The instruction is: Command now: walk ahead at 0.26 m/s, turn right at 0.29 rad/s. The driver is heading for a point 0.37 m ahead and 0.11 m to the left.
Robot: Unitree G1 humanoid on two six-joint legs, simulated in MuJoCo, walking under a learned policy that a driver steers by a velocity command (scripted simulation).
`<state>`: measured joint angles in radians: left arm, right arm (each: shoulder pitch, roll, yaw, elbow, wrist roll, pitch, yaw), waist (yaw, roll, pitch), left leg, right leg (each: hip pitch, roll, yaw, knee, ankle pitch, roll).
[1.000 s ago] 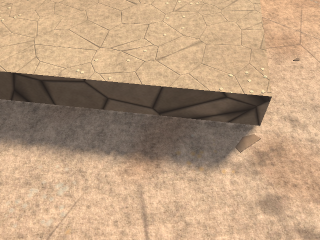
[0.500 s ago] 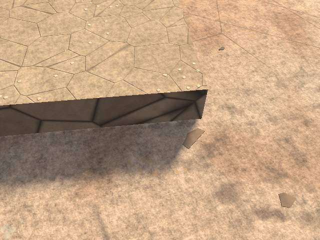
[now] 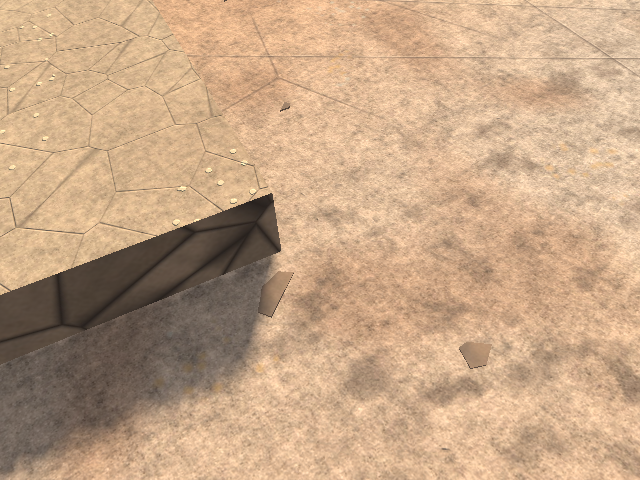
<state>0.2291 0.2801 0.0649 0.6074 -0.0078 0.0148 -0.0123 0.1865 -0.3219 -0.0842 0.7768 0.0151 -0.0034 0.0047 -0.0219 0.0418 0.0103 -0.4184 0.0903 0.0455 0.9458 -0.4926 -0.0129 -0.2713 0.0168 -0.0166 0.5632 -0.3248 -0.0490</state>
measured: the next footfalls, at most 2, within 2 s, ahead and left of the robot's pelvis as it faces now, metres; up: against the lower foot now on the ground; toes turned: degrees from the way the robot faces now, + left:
left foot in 0.46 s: +0.35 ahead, +0.15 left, +0.00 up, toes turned +9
right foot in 0.90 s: +0.45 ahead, -0.04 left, +0.00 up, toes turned +10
